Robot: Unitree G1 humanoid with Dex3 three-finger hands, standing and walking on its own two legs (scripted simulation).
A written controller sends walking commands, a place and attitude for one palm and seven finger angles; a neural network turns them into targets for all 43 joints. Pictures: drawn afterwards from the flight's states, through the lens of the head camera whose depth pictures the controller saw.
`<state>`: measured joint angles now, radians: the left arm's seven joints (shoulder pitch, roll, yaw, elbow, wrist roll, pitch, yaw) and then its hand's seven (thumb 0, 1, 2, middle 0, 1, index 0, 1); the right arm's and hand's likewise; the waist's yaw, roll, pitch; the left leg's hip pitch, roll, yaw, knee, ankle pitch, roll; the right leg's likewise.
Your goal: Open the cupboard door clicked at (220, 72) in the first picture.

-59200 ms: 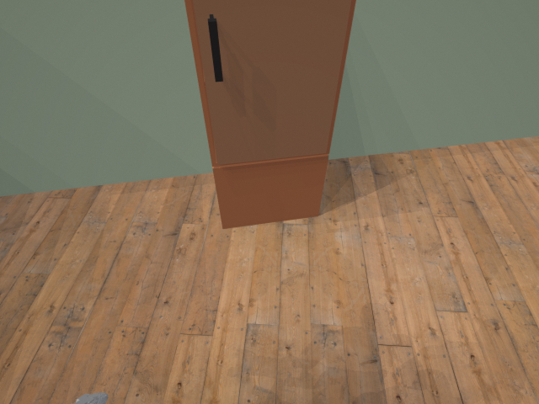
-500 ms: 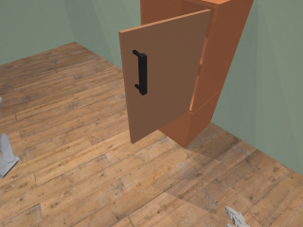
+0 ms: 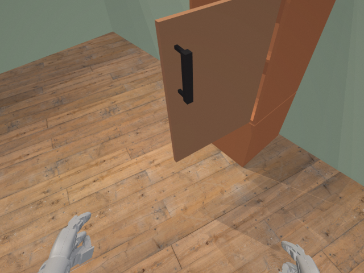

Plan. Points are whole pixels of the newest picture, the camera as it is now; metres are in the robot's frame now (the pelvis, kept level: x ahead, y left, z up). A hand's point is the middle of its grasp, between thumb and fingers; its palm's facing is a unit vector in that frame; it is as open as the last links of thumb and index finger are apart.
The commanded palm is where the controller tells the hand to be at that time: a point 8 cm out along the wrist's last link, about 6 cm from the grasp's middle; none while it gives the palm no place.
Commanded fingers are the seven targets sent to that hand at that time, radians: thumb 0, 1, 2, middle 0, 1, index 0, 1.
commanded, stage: let the arm hang, fingers relaxed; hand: left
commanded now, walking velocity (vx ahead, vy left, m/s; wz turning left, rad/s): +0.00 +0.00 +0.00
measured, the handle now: (183, 75) +0.60 +0.02 +0.11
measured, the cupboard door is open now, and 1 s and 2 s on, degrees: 81 81 81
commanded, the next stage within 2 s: look to check the result in 0.92 s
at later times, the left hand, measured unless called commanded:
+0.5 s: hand out of the picture -0.05 +0.18 -0.15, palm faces +0.04 -0.98 -0.21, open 7.3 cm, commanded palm none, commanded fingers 0.00 0.90 0.90 -0.20 -0.30 -0.20 -0.30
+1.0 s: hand out of the picture +0.00 +0.18 -0.16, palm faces +0.03 -0.98 -0.19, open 7.3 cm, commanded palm none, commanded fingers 0.00 0.90 0.90 -0.20 -0.30 -0.20 -0.30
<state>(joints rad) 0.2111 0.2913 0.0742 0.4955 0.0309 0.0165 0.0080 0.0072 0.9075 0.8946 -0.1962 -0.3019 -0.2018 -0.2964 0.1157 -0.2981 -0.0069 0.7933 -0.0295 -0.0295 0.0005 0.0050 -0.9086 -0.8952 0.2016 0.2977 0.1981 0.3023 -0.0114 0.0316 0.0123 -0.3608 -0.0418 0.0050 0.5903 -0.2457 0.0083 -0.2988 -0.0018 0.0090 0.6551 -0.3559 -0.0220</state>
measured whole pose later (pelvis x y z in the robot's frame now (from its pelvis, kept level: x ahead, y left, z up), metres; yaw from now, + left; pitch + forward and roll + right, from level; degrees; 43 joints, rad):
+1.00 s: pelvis +0.00 +0.01 +0.02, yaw +0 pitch -2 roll +0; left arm 0.28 0.13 0.01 1.15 0.01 -0.01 0.03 0.01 0.92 0.89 -0.20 -0.30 -0.20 -0.30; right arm 0.27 -0.14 -0.01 1.14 -0.02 0.01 -0.03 0.00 -0.91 -0.90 0.20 0.30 0.20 0.30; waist -0.01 0.02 0.05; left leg -0.21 -0.02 0.00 0.41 -0.17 0.01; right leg -0.13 0.02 0.01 0.42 -0.26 -0.02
